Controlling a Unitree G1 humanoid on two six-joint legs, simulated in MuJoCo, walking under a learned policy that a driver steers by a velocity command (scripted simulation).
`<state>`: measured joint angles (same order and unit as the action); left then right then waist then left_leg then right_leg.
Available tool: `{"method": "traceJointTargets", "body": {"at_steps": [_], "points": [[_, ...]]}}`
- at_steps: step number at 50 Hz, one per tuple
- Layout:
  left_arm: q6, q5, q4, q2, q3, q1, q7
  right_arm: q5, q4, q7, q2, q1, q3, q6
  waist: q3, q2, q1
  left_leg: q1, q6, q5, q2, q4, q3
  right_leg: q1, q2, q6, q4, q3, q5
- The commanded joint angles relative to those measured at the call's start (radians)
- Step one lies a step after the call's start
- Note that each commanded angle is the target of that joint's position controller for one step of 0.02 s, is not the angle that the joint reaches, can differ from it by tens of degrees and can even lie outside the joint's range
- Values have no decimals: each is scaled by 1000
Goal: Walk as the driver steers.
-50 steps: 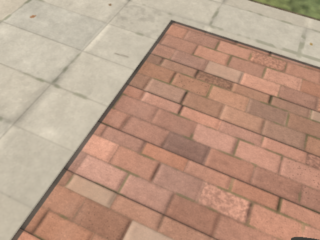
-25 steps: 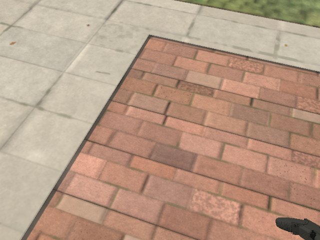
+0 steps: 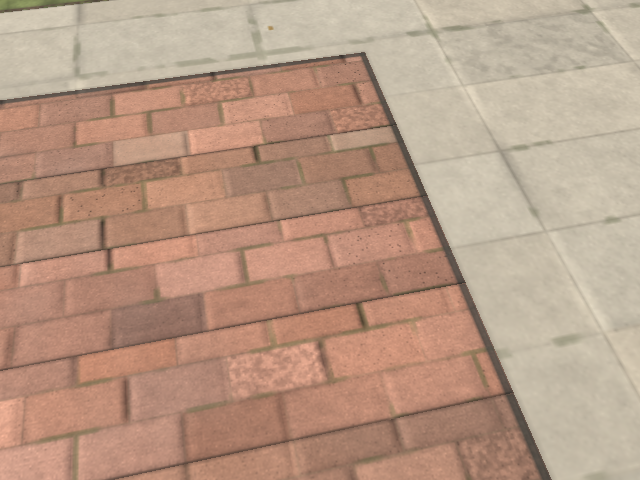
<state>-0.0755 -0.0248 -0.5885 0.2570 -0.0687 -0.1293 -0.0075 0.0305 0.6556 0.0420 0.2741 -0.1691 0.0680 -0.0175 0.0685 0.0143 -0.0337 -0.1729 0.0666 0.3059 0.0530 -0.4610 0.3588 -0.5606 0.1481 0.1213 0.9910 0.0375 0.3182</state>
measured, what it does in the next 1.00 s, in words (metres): walks ahead, turning left: right foot, then left foot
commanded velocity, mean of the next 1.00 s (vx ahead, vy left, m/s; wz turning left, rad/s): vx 0.57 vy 0.00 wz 0.30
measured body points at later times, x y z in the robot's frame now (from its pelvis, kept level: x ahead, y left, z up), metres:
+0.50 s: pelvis +0.09 -0.07 +0.01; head +0.07 -0.09 +0.46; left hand +0.17 +0.20 -0.09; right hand +0.18 -0.36 -0.10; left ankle +0.20 +0.13 -0.61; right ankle +0.01 -0.14 -0.74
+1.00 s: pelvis +0.42 +0.06 +0.00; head +0.44 +0.08 +0.44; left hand +0.53 +0.35 -0.07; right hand +0.55 -0.19 -0.12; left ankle +0.41 +0.10 -0.74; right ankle +0.47 -0.15 -0.62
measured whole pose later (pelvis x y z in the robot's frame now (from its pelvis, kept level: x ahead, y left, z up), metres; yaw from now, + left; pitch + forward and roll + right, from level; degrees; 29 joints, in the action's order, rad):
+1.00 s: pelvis +0.42 +0.06 +0.00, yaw +23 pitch -1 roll +0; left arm 0.15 -0.01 -0.61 0.25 0.00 -0.11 0.00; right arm -0.02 0.77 -0.04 0.26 -0.42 0.07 0.07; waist 0.05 0.03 -0.04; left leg -0.24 0.16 0.25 -0.15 -0.50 -0.01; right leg -0.54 0.10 -0.01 1.28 -0.16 0.25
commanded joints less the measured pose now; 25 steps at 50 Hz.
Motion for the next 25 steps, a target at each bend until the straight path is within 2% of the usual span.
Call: {"method": "traceJointTargets", "body": {"at_steps": [1, 2, 3, 4, 5, 6, 7, 8, 9, 10, 11, 12, 13, 14, 16, 17, 18, 20, 24, 25], "points": [[3, -8, 87, 66, -17, 62, -19, -16, -49, -14, 173, 28, 54, 13, -112, -110, -5, 161, 166, -548, 324, 95, -179, -14, -19, -41, -100, 59, 56], [-5, -11, 89, 70, -20, 57, -25, -27, -44, -23, 182, 34, 59, 15, -123, -115, 4, 163, 153, -576, 333, 71, -164, 29, -27, -58, -143, 72, 74], [-15, -17, 94, 79, -26, 58, -29, -46, -40, -28, 188, 46, 62, 19, -125, -120, 17, 164, 132, -589, 342, 54, -151, 73, -35, -78, -205, 81, 75], [-24, -17, 96, 89, -33, 46, -32, -60, -32, -31, 191, 51, 64, 19, -134, -126, 31, 164, 106, -611, 343, 10, -135, 123, -53, -101, -273, 95, 71], [-20, -10, 90, 101, -44, -5, -30, -74, -20, -27, 187, 43, 65, 15, -151, -117, 64, 132, 58, -635, 321, -88, -101, 227, -84, -139, -404, 95, 2], [-15, -1, 60, 148, -67, -98, -13, -72, 15, -33, 167, -13, 59, 14, -193, -45, 102, 52, 3, -630, 260, -239, -67, 410, -131, -189, -536, 69, -139], [-4, 0, 54, 278, -106, -197, 12, -36, -13, -34, 137, -5, 48, 22, -216, 169, 124, -260, -70, -98, 166, -523, -60, 666, 35, -272, -550, -201, -640], [22, 42, 97, 345, -99, -119, 17, 10, -100, -18, 98, 60, 29, 39, -303, 335, 71, -554, -140, 398, 8, -768, -189, 689, 289, -505, -575, -629, -665], [50, 46, 92, 239, -69, -129, 12, -1, -67, -8, 146, 97, 47, 32, -341, 115, 121, -548, -146, 374, 28, -865, -359, 627, 301, -506, -624, -527, -567], [68, 39, 77, 200, -45, -84, 21, -26, -62, -1, 120, 102, 38, 23, -259, 121, 88, -558, -134, 278, 44, -862, -356, 550, 256, -448, -631, -373, -498], [78, 13, 52, 161, -39, -90, 25, -22, -22, -2, 109, 45, 37, 27, -249, 76, 66, -574, -116, 186, 68, -801, -360, 552, 174, -379, -662, -301, -137], [84, -7, 23, 123, -27, -92, 26, -14, -3, -11, 120, 16, 42, 33, -221, 92, 56, -579, -115, 87, 74, -764, -352, 526, 142, -341, -711, -288, 125], [97, -1, 4, 122, -21, -106, 27, -25, 17, -22, 123, -15, 47, 35, -194, 142, 46, -565, -110, -1, 72, -778, -345, 486, 131, -327, -768, -294, 266], [113, 14, -5, 136, -22, -109, 28, -42, 19, -29, 135, -18, 52, 37, -159, 159, 42, -596, -105, -64, 72, -794, -358, 478, 142, -316, -821, -312, 346], [149, 40, -26, 148, -27, -142, 35, -65, 16, -28, 114, 11, 51, 53, -88, 124, 55, -702, -97, -151, 61, -805, -424, 504, 163, -281, -865, -284, 331], [160, 44, -32, 153, -29, -170, 34, -75, 7, -31, 111, 36, 48, 56, -43, 121, 73, -767, -94, -187, 44, -808, -457, 532, 168, -275, -891, -249, 325], [170, 46, -47, 147, -28, -195, 29, -72, 14, -37, 103, 28, 48, 58, -29, 103, 70, -805, -90, -218, 43, -805, -476, 550, 167, -265, -895, -212, 305], [180, 45, -56, 139, -26, -192, 30, -74, 29, -44, 105, -3, 58, 60, -18, 106, 43, -809, -97, -280, 33, -785, -495, 539, 163, -239, -906, -135, 229], [191, 49, -75, 128, -22, -205, 36, -62, 37, -51, 74, -16, 52, 48, 18, 107, 32, -824, -124, -353, 52, -764, -463, 506, 163, -225, -921, -8, 160], [193, 46, -84, 111, -18, -211, 35, -76, 31, -56, 73, 6, 46, 54, 32, 103, 37, -849, -123, -372, 51, -753, -468, 511, 160, -225, -914, -1, 133]]}}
